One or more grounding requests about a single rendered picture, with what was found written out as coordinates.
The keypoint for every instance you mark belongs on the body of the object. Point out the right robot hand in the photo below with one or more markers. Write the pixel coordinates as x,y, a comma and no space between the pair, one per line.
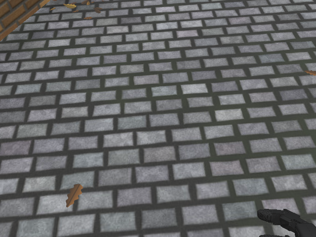
287,220

